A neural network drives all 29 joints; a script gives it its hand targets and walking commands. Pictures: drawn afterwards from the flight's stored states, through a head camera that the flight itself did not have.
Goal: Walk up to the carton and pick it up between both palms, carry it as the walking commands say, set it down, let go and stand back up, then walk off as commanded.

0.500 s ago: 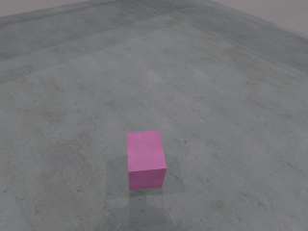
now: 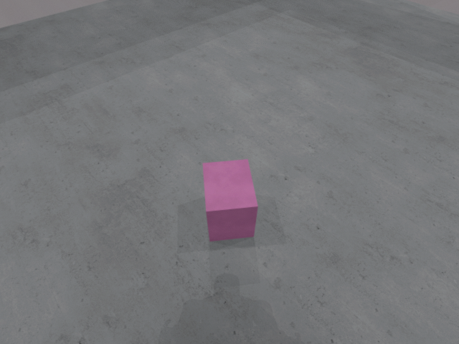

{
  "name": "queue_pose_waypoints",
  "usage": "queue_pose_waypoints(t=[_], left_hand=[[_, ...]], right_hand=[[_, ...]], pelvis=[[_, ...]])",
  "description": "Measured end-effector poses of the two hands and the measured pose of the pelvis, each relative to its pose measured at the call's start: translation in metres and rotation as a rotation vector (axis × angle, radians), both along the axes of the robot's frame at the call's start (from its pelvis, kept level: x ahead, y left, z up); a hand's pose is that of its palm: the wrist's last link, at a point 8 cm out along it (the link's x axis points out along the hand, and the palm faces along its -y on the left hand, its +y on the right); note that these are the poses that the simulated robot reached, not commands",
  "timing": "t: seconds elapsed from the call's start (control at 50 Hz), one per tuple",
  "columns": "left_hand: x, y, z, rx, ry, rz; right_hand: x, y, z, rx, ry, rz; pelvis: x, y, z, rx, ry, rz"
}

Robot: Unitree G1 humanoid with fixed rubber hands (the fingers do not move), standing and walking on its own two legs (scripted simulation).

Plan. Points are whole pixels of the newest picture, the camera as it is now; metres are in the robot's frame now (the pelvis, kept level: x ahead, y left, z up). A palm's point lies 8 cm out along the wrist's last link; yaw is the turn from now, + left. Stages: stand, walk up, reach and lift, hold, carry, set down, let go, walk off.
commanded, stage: walk off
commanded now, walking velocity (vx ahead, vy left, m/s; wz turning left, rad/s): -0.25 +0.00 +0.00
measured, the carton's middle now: (228, 200) +0.83 +0.03 -0.64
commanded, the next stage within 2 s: none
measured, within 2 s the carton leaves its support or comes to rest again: neither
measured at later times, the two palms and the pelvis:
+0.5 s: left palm out of the picture -0.15 +0.27 -0.13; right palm out of the picture -0.10 -0.24 -0.14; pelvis -0.16 +0.01 +0.00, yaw -2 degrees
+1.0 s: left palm out of the picture -0.26 +0.30 -0.14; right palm out of the picture -0.26 -0.20 -0.12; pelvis -0.30 +0.05 +0.01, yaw +0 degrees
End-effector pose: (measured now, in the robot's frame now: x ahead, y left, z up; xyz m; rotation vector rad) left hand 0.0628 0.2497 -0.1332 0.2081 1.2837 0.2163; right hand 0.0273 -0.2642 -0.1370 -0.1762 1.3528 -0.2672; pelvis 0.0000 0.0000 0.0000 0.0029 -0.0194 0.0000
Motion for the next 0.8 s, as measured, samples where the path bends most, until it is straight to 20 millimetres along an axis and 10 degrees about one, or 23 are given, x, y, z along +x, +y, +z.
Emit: queue_pose_waypoints(t=[0.28,0.42,0.56,0.8], left_hand=[[-0.111,0.040,-0.007,-0.034,0.079,0.040],[-0.171,0.036,0.005,0.017,0.103,0.063],[-0.235,0.017,0.013,0.048,0.123,0.042],[-0.247,0.020,-0.009,-0.034,0.004,0.005]], right_hand=[[-0.075,0.044,0.020,-0.020,-0.048,0.033],[-0.096,0.038,0.008,0.021,-0.116,0.039],[-0.165,0.018,-0.009,0.046,-0.048,0.005],[-0.245,0.031,0.002,-0.009,0.005,-0.003]], pelvis=[[-0.089,0.030,0.008,-0.045,-0.003,-0.006],[-0.135,0.022,0.006,-0.027,0.002,-0.018],[-0.180,0.010,0.003,0.012,-0.006,-0.026],[-0.246,0.028,-0.002,-0.006,0.011,0.010]])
